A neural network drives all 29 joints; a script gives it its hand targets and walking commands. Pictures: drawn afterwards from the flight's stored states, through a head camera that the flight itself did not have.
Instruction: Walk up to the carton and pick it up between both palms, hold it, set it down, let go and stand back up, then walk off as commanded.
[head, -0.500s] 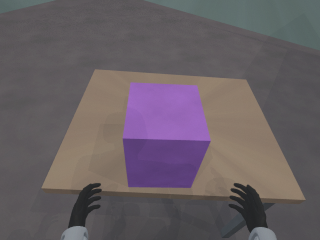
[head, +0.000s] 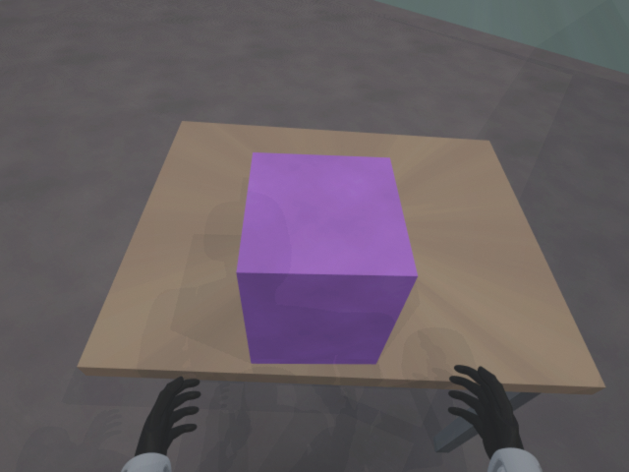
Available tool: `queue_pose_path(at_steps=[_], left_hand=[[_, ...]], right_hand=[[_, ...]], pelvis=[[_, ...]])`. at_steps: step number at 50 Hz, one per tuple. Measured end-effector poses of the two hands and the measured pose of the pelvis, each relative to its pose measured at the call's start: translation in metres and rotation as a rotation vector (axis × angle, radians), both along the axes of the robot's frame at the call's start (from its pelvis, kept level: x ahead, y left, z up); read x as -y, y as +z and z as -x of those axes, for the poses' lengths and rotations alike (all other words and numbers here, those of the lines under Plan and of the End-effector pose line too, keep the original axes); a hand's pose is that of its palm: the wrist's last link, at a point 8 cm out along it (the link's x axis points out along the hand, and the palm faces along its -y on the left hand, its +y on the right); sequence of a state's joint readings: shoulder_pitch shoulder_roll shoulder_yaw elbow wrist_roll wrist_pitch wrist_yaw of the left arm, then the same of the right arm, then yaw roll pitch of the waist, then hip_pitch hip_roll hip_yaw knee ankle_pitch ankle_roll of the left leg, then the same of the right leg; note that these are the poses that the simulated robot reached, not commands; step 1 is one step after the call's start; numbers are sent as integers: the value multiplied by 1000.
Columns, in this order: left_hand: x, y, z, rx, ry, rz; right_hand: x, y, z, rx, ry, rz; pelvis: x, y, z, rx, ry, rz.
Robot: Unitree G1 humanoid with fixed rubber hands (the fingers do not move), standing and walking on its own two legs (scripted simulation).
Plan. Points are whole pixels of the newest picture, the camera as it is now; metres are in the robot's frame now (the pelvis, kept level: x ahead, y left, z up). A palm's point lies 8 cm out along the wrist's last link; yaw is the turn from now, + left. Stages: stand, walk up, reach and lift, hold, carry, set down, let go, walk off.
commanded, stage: set down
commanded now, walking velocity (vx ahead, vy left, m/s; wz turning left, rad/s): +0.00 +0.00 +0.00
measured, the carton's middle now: (317, 264) +0.42 -0.01 +0.00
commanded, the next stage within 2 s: let go in 1.02 s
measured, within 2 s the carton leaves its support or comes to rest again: neither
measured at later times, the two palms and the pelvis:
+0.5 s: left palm (149, 459) +0.18 +0.21 -0.08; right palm (492, 458) +0.15 -0.22 -0.06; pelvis +0.00 +0.00 +0.00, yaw +0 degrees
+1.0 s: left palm (147, 467) +0.18 +0.21 -0.09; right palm out of the picture +0.14 -0.22 -0.08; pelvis +0.00 +0.00 +0.00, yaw +0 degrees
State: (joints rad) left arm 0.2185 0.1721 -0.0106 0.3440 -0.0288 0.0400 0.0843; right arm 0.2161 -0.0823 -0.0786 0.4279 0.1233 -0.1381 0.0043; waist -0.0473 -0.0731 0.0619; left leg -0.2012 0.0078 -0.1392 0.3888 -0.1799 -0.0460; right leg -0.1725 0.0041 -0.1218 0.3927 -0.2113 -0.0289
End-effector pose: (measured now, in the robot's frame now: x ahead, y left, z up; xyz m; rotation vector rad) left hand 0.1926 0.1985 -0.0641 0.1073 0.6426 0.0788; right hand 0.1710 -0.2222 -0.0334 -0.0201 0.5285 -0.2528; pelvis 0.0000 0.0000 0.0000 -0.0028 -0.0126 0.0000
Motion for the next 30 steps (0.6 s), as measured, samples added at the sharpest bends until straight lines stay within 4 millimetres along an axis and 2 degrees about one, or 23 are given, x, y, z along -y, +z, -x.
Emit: queue_pose_path(at_steps=[20,30], left_hand=[[-11,-20,11,-132,-14,-23],[-12,-22,10,-157,-14,-30]], right_hand=[[-2,-24,16,-121,23,13],[-4,-31,21,-156,30,11]], pelvis=[[-1,0,-1,0,-1,0],[-1,0,-1,0,-1,0]])
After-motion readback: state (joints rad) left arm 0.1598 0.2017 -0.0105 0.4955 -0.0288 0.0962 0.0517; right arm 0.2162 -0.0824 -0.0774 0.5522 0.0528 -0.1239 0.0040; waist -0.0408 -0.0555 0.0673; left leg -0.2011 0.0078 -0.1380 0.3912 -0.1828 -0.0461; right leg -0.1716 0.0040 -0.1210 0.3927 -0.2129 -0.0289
